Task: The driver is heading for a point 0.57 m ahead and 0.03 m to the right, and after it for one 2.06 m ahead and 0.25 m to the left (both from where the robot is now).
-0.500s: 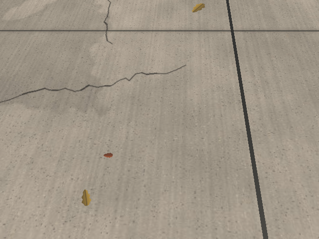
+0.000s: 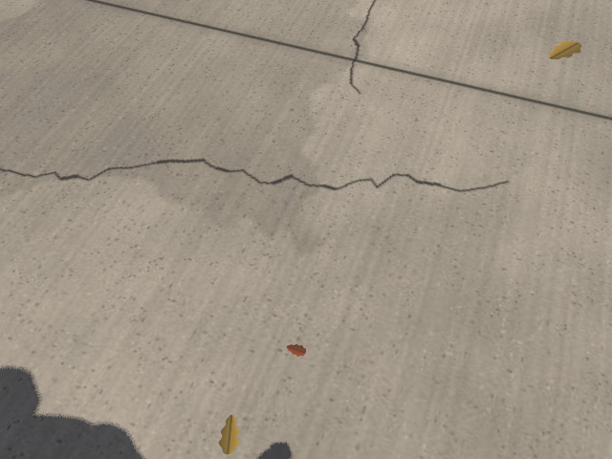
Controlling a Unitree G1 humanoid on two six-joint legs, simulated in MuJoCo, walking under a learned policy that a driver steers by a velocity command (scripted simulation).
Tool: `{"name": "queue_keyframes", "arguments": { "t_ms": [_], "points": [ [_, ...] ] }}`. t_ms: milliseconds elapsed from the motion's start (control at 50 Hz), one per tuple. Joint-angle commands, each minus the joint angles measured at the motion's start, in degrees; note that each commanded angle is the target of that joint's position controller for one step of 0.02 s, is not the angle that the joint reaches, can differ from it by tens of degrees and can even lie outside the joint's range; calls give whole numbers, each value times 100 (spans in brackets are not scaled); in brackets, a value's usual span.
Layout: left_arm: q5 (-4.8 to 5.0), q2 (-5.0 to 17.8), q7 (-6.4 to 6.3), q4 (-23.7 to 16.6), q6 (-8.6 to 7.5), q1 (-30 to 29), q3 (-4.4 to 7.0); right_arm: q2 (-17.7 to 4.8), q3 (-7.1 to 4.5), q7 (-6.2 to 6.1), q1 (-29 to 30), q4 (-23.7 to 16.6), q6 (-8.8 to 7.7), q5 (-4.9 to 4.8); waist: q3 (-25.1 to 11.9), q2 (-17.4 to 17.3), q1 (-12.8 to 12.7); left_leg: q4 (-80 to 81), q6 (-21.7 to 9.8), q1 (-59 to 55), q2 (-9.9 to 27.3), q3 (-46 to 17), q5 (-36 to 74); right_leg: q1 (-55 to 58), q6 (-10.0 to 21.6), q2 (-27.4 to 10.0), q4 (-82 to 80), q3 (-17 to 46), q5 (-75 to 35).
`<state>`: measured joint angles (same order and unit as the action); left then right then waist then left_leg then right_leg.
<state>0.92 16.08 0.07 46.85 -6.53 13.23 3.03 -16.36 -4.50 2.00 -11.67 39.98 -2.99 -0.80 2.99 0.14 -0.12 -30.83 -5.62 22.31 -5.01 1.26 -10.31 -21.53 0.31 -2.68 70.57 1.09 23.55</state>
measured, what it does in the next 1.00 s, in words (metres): walks ahead: right foot, then left foot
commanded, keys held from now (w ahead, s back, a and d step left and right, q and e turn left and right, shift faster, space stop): w+q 0.12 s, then w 0.48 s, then no key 0.40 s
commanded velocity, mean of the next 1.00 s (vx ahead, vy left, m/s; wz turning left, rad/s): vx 0.40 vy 0.00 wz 0.20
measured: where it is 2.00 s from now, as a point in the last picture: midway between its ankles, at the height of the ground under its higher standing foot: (320, 408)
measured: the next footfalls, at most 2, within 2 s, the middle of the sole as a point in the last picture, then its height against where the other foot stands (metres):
right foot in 0.36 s outside the picture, level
left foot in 0.84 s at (259, 388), level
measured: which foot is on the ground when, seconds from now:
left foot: down 0.00-0.38, up 0.40-0.82, down 0.84-1.00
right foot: up 0.00-0.34, down 0.36-0.86, up 0.88-1.00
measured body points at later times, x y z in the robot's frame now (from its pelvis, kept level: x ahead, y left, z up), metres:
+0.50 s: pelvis +0.28 -0.05 +0.01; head +0.30 -0.06 +0.46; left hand +0.36 +0.23 -0.09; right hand +0.42 -0.31 -0.11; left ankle +0.18 +0.07 -0.64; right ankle +0.34 -0.14 -0.73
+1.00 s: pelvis +0.48 +0.01 +0.00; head +0.51 +0.03 +0.45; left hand +0.51 +0.30 -0.13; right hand +0.70 -0.19 -0.09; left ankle +0.56 +0.13 -0.73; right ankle +0.45 -0.14 -0.68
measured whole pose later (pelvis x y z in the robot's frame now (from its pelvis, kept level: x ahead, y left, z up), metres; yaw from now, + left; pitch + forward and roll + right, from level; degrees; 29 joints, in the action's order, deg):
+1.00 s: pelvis +0.48 +0.01 +0.00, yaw +9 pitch +2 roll +0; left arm 0.2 16.5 -0.7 49.1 0.0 13.7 2.0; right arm -12.4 -1.5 1.1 -6.2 40.9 -2.1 1.3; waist 1.9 1.6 -1.4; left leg -27.3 -2.4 23.8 -1.4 1.2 -5.4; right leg -22.6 -3.6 -2.3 54.5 2.0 31.3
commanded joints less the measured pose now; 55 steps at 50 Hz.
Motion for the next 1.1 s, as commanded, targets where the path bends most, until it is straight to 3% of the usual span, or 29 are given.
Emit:
{"name": "queue_keyframes", "arguments": {
  "t_ms": [20,80,180,280,320,340,360,380,400,420,440,460,480,520,580,640,680,760,820,840,860,880,900,920,940,960,980,1020,1100],
  "points": [
    [-109,761,-3,-571,-95,-94,207,-573,-142,-67,-141,-449,-90,63,-684,-106,-72,1631,-1235,-1640,1557,-2296,1426,-1511,-47,-416,-402,405,-439],
    [-186,516,-30,-677,60,-231,152,-798,-202,-159,-228,-424,-116,22,-499,-129,-131,1800,-1231,-927,1366,-1813,1901,-1342,-331,-351,-1264,209,-870],
    [-131,275,52,-887,30,-1227,13,-827,-203,-264,-634,-262,-57,-21,-386,-476,335,1684,-763,-677,984,-1304,1045,-812,-415,19,-3423,45,-2856],
    [-65,576,170,-1063,-81,-1550,99,-810,-180,-246,-999,-32,-47,-29,-273,-625,444,1213,-635,-1502,1483,-1908,647,-803,-87,73,-4092,173,-2505],
    [-64,671,178,-1015,-117,-1220,157,-831,-189,-248,-898,-21,-11,-13,-283,-771,215,895,-515,-1698,1551,-2024,1092,-434,119,142,-4289,47,-2089],
    [-96,787,155,-878,-134,-739,234,-734,-153,-248,-842,-46,1,-3,-506,-739,-32,393,-396,-1694,1324,-1899,1781,226,273,235,-4452,-68,-2075],
    [-169,1015,126,-767,-158,20,316,-515,-59,-241,-796,-125,-4,44,-1157,-479,-383,-785,-195,-1309,1003,-1585,1768,1435,590,-288,-4286,406,-2264],
    [-241,1534,110,-631,-138,832,454,-187,55,-254,-1473,-187,-66,1,-2103,798,-361,-2860,249,462,260,-963,207,3603,1445,-1500,-4333,2400,-1804],
    [-82,1345,182,-385,-73,1236,437,-262,81,-257,-1626,-161,-118,-79,-2265,1783,-430,-3991,415,1792,-15,-976,-2283,4152,1852,-2020,-5269,4327,-138],
    [7,937,180,-446,-46,960,309,-747,-34,-247,-1073,-201,-134,-146,-1377,1012,-536,-4456,373,2382,322,-1169,-2003,3564,1583,-1883,-5454,3976,761],
    [-43,759,156,-529,11,596,236,-776,-29,-242,-536,-326,-134,-102,-842,541,-486,-4404,342,2411,595,-916,-1525,2834,1354,-1652,-5497,3192,539],
    [-99,636,157,-550,45,309,174,-699,-19,-229,-275,-399,-139,-10,-418,332,-337,-4031,347,2279,792,-758,-1157,2095,1309,-1405,-5657,2626,-30],
    [-141,520,152,-567,39,132,126,-640,-42,-223,-273,-395,-129,47,-302,406,-173,-3656,356,1994,987,-749,-877,1655,1245,-1208,-5786,2256,-505],
    [-138,488,147,-531,15,69,107,-434,-15,-207,-492,-308,-92,24,-342,590,-15,-3294,409,1569,1086,-620,-642,1276,1237,-963,-5990,1734,-1200],
    [-82,721,100,-395,-9,229,168,-297,39,-227,-182,-410,-86,63,-287,447,-46,-2533,554,1750,1163,-489,-106,1276,1354,-962,-6184,1234,-2144],
    [-71,794,47,-277,69,309,172,-141,103,-205,287,-480,-136,91,-203,380,-160,-1359,635,1469,1053,-315,726,1268,1176,-750,-6074,577,-3578],
    [-45,837,17,-154,132,508,168,-63,131,-160,566,-509,-179,88,-281,411,-292,-690,647,1005,842,-144,1308,1276,1026,-604,-5859,218,-4246],
    [-7,860,-17,35,268,730,151,-171,87,-49,910,-615,-211,68,-363,513,-364,-6,487,681,620,-200,1438,1746,893,-776,-5363,333,-4288],
    [20,888,-53,27,328,460,159,-456,-44,-50,161,-376,-248,175,-752,452,128,709,182,-500,440,-115,1762,1831,600,-594,-4331,348,-4550],
    [-74,716,-55,-19,292,577,96,-811,-130,-104,-270,-300,-264,236,-1213,76,243,543,-58,-1563,962,-498,3763,1387,343,-263,-3479,146,-3867],
    [-210,258,-22,-23,223,1213,-71,-1049,-128,-163,-606,-336,-209,404,-2050,-971,91,-28,-922,-3507,2363,-1871,5983,-149,-33,221,-1815,-10,-1204],
    [-126,214,23,169,252,1617,-139,-588,-7,-152,-759,-224,-119,274,-2822,-1518,129,101,-1538,-3860,2956,-2709,5960,-556,-242,369,-822,341,1644],
    [-17,686,47,176,329,1363,-11,-417,53,-107,-611,-202,-35,151,-2508,-995,199,367,-1371,-3317,2652,-2573,4508,-766,-296,143,-506,550,1730],
    [28,712,14,67,430,864,15,-357,82,-99,-200,-220,8,113,-1837,-658,143,632,-1105,-2672,2384,-2260,3348,-1023,-346,-3,-511,407,1490],
    [-16,634,-41,29,548,590,20,-317,118,-89,199,-225,22,129,-1302,-442,29,919,-934,-1862,2189,-1990,2555,-988,-393,-137,-841,343,1239],
    [-71,612,-104,26,669,544,41,-345,116,-97,539,-243,39,165,-1047,-515,-141,1188,-781,-1128,2019,-1757,1872,-608,-432,-250,-1280,334,947],
    [-87,488,-148,78,755,651,19,-459,72,-103,768,-227,73,225,-891,-716,-279,1400,-693,-481,1813,-1480,1439,-101,-475,-191,-1696,184,659],
    [-137,311,-194,206,801,819,-20,-416,66,-132,874,-162,95,269,-942,-880,-329,1527,-667,-64,1592,-1109,1018,566,-463,-91,-2328,23,121],
    [-223,259,-167,284,778,661,-17,-250,129,-196,855,59,153,175,-898,-723,-342,1502,-338,240,1372,-917,-1090,1436,-220,42,-3724,-162,-1311]
  ]
}}
Velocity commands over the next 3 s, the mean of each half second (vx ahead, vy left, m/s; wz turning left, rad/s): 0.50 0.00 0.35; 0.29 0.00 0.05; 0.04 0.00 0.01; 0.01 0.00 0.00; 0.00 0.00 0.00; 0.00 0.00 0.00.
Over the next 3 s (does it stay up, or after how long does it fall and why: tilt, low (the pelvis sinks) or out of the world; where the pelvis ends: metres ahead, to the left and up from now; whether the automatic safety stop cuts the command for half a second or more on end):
stays up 0.56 0.00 0.01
